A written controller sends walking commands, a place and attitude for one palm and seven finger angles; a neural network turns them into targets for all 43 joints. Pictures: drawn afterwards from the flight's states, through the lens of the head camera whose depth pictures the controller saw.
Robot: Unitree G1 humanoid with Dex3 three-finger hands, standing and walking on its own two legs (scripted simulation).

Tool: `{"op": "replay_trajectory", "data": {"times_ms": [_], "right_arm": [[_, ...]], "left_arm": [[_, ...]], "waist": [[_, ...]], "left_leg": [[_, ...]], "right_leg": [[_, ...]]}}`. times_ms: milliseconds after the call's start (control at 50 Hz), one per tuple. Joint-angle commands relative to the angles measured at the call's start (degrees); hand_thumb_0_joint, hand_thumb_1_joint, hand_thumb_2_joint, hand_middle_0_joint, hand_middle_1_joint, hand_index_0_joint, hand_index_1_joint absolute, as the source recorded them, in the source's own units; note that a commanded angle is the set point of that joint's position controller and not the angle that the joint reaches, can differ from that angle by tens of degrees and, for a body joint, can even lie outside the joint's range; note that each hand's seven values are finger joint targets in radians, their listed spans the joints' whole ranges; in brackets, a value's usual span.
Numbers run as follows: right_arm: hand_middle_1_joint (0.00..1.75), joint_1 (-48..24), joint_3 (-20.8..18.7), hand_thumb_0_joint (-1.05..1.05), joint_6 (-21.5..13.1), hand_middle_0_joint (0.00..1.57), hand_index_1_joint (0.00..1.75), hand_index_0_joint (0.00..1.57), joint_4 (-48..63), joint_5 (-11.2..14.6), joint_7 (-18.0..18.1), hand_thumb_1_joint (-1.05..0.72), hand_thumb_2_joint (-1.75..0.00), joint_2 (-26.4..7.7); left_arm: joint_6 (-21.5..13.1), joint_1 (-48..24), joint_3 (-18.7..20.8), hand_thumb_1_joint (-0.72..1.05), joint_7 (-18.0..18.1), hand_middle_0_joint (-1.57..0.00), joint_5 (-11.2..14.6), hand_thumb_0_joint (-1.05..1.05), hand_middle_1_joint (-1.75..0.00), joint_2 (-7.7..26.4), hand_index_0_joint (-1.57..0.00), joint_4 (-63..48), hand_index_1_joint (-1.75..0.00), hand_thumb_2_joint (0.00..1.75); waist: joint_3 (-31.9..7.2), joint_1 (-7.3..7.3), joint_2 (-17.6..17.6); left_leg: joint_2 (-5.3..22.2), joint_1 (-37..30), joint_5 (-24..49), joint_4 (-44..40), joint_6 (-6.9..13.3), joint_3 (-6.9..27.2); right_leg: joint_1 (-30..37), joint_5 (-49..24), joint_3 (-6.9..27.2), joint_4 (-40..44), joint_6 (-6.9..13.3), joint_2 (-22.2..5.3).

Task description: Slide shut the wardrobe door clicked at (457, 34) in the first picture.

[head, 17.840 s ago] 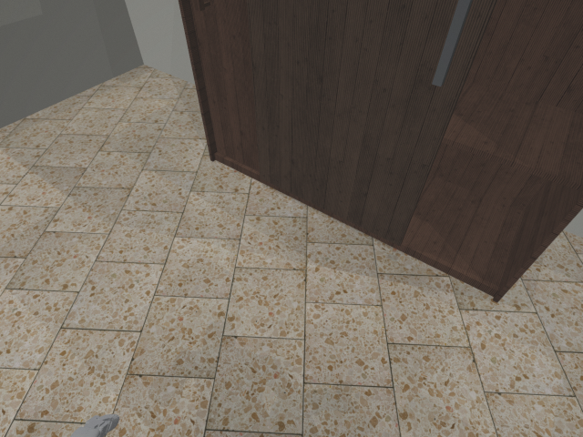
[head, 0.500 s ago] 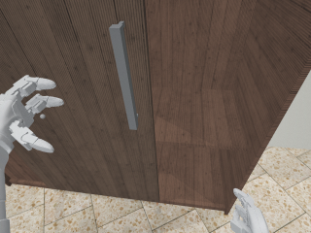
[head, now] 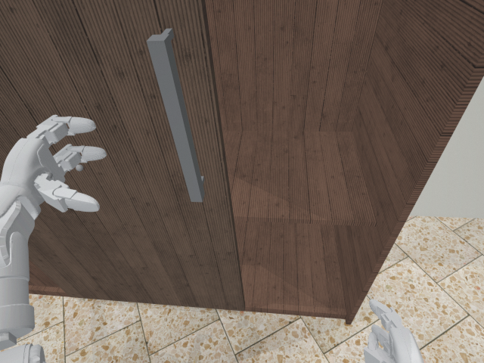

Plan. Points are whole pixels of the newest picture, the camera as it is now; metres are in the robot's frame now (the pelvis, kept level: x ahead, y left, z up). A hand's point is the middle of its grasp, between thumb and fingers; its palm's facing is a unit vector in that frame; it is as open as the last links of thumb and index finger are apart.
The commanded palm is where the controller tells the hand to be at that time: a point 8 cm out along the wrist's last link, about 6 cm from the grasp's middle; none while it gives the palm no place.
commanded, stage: move the hooked fingers beside the handle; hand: left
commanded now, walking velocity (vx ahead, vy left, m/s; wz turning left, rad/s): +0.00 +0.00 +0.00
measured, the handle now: (185, 128) +0.47 +0.14 +0.18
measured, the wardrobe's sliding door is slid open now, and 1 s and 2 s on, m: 0.40 0.40 0.40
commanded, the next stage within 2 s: none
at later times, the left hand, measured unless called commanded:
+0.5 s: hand (108, 149) +0.35 +0.22 +0.22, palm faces -0.01 -1.00 -0.04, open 14.0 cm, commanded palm +0.33 +0.28 +0.21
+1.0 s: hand (135, 142) +0.39 +0.20 +0.20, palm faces +0.00 -1.00 -0.04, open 14.0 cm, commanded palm +0.37 +0.25 +0.20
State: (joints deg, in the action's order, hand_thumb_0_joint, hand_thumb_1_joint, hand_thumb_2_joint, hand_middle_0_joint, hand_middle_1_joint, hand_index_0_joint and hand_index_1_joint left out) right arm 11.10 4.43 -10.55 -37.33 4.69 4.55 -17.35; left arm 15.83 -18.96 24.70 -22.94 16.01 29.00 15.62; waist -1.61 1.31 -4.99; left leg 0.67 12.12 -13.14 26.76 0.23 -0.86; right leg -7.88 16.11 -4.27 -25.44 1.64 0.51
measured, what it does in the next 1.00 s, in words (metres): stands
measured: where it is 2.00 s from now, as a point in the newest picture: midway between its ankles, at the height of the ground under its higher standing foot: outside the picture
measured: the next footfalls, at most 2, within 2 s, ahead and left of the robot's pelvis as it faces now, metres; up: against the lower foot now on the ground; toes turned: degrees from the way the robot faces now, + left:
none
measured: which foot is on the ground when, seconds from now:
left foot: down 0.00-1.00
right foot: down 0.00-1.00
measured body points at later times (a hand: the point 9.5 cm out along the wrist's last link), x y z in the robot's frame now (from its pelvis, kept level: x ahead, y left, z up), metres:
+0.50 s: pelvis +0.00 +0.01 +0.00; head -0.02 -0.02 +0.45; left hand +0.35 +0.28 +0.22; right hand +0.19 -0.22 -0.08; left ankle +0.01 +0.12 -0.74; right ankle -0.02 -0.10 -0.74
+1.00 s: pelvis +0.01 +0.01 +0.00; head -0.01 -0.02 +0.45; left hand +0.39 +0.26 +0.21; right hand +0.15 -0.25 -0.10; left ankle +0.01 +0.12 -0.74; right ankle -0.02 -0.10 -0.74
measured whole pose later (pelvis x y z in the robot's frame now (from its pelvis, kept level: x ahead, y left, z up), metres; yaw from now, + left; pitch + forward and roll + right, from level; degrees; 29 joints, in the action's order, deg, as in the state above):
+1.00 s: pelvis +0.01 +0.01 +0.00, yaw -1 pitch -1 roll +0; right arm 13.9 2.8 -8.1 -39.1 3.8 4.3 -17.1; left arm 11.8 -30.3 17.6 -14.6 12.8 21.9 24.7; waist -1.8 -0.6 -4.2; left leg 0.3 12.1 -13.2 25.8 0.9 -2.1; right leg -8.3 15.7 -2.9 -24.6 1.0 0.1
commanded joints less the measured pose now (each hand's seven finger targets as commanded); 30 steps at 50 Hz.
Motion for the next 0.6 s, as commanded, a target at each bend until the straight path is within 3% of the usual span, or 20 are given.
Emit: {"op": "replay_trajectory", "data": {"times_ms": [0,20,80,140,160,180,200,240,260,320,380,420,440,480,520,540,580], "right_arm": [[0.3,-8.73,-2.43,0.0,-4.14,0.2,0.3,0.2,11.12,0.1,0.49,-0.9,-0.9,-5.6],[0.3,-8.43,-2.48,0.0,-4.19,0.2,0.3,0.2,10.54,-0.11,0.74,-0.9,-0.9,-5.69],[0.3,-7.8,-2.56,0.0,-4.46,0.2,0.3,0.2,8.86,-0.45,0.9,-0.9,-0.9,-5.72],[0.3,-7.21,-2.76,0.0,-3.61,0.2,0.3,0.2,7.0,-0.38,0.92,-0.9,-0.9,-6.36],[0.3,-7.52,-2.6,0.0,-3.33,0.2,0.3,0.2,7.02,-0.11,1.01,-0.9,-0.9,-6.31],[0.3,-7.22,-2.8,0.0,-3.16,0.2,0.3,0.2,7.19,-0.02,1.06,-0.9,-0.9,-6.51],[0.3,-7.71,-2.7,0.0,-3.01,0.2,0.3,0.2,7.83,0.16,1.03,-0.9,-0.9,-6.45],[0.3,-7.74,-2.71,0.0,-3.02,0.2,0.3,0.2,8.71,0.29,0.77,-0.9,-0.9,-6.02],[0.3,-7.8,-2.78,0.0,-3.21,0.2,0.3,0.2,9.31,0.28,0.72,-0.9,-0.9,-5.83],[0.3,-8.08,-2.59,0.0,-3.66,0.2,0.3,0.2,9.79,-0.14,0.76,-0.9,-0.9,-5.52],[0.3,-7.48,-2.71,0.0,-3.63,0.2,0.3,0.2,8.23,-0.55,0.9,-0.9,-0.9,-5.69],[0.3,-7.44,-2.69,0.0,-3.1,0.2,0.3,0.2,7.45,-0.52,0.91,-0.9,-0.9,-5.82],[0.3,-7.02,-2.81,0.0,-2.67,0.2,0.3,0.2,6.67,-0.54,0.81,-0.9,-0.9,-6.12],[0.3,-7.09,-2.73,0.0,-1.77,0.2,0.3,0.2,6.66,-0.25,0.99,-0.9,-0.9,-6.17],[0.3,-7.14,-2.75,0.0,-1.47,0.2,0.3,0.2,7.6,-0.11,0.94,-0.9,-0.9,-5.88],[0.3,-7.09,-2.88,0.0,-1.37,0.2,0.3,0.2,7.67,-0.21,0.88,-0.9,-0.9,-6.02],[0.3,-6.79,-2.86,0.0,-1.58,0.2,0.3,0.2,8.33,-0.26,0.97,-0.9,-0.9,-5.68]], "left_arm": [[-7.03,-21.91,3.65,-0.5,-0.4,-0.3,2.45,0.0,-1.2,14.49,-0.3,-22.3,-1.2,0.3],[-8.0,-23.31,4.77,-0.5,-0.13,-0.3,2.72,0.0,-1.2,15.48,-0.3,-22.69,-1.2,0.3],[-9.34,-22.17,6.68,-0.5,1.01,-0.3,2.98,0.0,-1.2,15.66,-0.3,-18.92,-1.2,0.3],[-6.42,-20.22,6.09,-0.5,2.18,-0.3,1.6,0.0,-1.2,15.37,-0.3,-9.14,-1.2,0.3],[-5.41,-22.2,3.1,-0.5,2.16,-0.3,1.25,0.0,-1.2,12.96,-0.3,-7.87,-1.2,0.3],[-4.42,-21.62,3.68,-0.5,2.31,-0.3,0.9,0.0,-1.2,13.91,-0.3,-6.31,-1.2,0.3],[-3.84,-22.2,1.65,-0.5,2.02,-0.3,0.46,0.0,-1.2,12.6,-0.3,-7.14,-1.2,0.3],[-3.99,-24.6,-2.1,-0.5,1.62,-0.3,0.27,0.0,-1.2,9.48,-0.3,-10.34,-1.2,0.3],[-4.82,-26.15,-2.02,-0.5,1.64,-0.3,0.41,0.0,-1.2,9.66,-0.3,-13.92,-1.2,0.3],[-7.75,-28.68,-0.62,-0.5,2.12,-0.3,1.4,0.0,-1.2,10.39,-0.3,-19.54,-1.2,0.3],[-8.95,-28.77,2.05,-0.5,3.53,-0.3,1.85,0.0,-1.2,11.46,-0.3,-15.53,-1.2,0.3],[-7.64,-27.65,1.2,-0.5,4.56,-0.3,1.22,0.0,-1.2,10.01,-0.3,-10.86,-1.2,0.3],[-6.52,-26.02,2.12,-0.5,5.16,-0.3,0.57,0.0,-1.2,11.38,-0.3,-6.79,-1.2,0.3],[-4.62,-26.59,0.42,-0.5,5.79,-0.3,-0.52,0.0,-1.2,10.57,-0.3,-3.7,-1.2,0.3],[-3.9,-29.24,-2.81,-0.5,6.01,-0.3,-1.25,0.0,-1.2,8.18,-0.3,-5.05,-1.2,0.3],[-4.2,-30.49,-2.29,-0.5,6.23,-0.3,-1.74,0.0,-1.2,9.39,-0.3,-5.62,-1.2,0.3],[-5.85,-35.26,-3.8,-0.5,6.1,-0.3,-1.38,0.0,-1.2,8.31,-0.3,-9.52,-1.2,0.3]], "waist": [[-17.79,0.58,1.41],[-19.11,0.4,1.03],[-15.81,0.6,2.22],[-8.64,0.9,2.34],[-6.18,0.01,1.46],[-6.17,0.27,2.27],[-6.87,0.12,0.34],[-9.91,-0.39,0.86],[-12.52,-0.54,-0.76],[-18.54,-0.42,0.52],[-16.54,-0.12,3.6],[-13.03,0.07,3.68],[-10.31,0.53,4.93],[-7.31,-0.08,4.0],[-8.59,-0.58,1.88],[-9.74,-0.5,0.98],[-13.83,-1.42,1.8]], "left_leg": [[-0.96,-13.26,15.47,-0.53,2.69,2.34],[-0.95,-14.19,16.47,-0.36,2.64,2.33],[-0.74,-12.24,14.84,-1.18,2.46,2.59],[-0.78,-7.88,10.77,-2.05,2.32,2.24],[-0.7,-6.88,9.35,-2.54,2.27,2.17],[-0.62,-6.38,9.16,-2.74,2.25,2.48],[-0.64,-6.86,9.7,-2.75,2.18,2.41],[-0.75,-8.98,11.69,-1.84,2.37,2.34],[-0.77,-10.7,12.6,-1.6,2.35,2.54],[-0.71,-14.63,16.32,-0.83,2.3,3.14],[-0.45,-12.87,14.61,-1.6,2.21,3.35],[-0.43,-10.73,13.47,-2.35,2.05,3.16],[-0.51,-8.56,11.59,-2.47,2.05,2.96],[-0.38,-6.48,9.34,-3.29,2.02,2.59],[-0.46,-7.7,9.9,-3.17,2.0,2.88],[-0.48,-8.39,10.64,-2.62,2.09,2.4],[-0.51,-11.02,12.53,-2.12,2.2,2.89]], "right_leg": [[-0.08,-21.4,1.9,2.56,-0.42,-0.81],[0.54,-22.6,1.97,2.37,-0.45,-0.73],[-0.1,-20.84,1.58,3.0,-0.39,-0.46],[-2.82,-16.72,1.85,4.28,-0.4,-0.67],[-3.97,-15.53,1.97,4.48,-0.45,-0.99],[-3.71,-15.14,1.83,4.42,-0.36,-1.01],[-3.58,-15.32,1.88,4.23,-0.25,-1.14],[-2.87,-17.43,1.78,3.77,-0.19,-1.01],[-2.38,-18.06,1.72,3.43,-0.06,-1.04],[-0.64,-21.16,1.66,2.36,0.05,-0.72],[-0.7,-19.78,1.55,2.81,-0.11,-0.48],[-1.8,-18.78,1.45,3.01,-0.09,-0.66],[-2.48,-17.04,1.56,3.68,-0.08,-0.62],[-3.42,-14.93,1.8,4.11,-0.19,-1.02],[-3.57,-15.0,1.9,3.95,0.02,-1.1],[-2.94,-15.65,2.12,4.07,0.11,-1.08],[-1.85,-17.52,2.04,3.54,0.12,-0.93]]}}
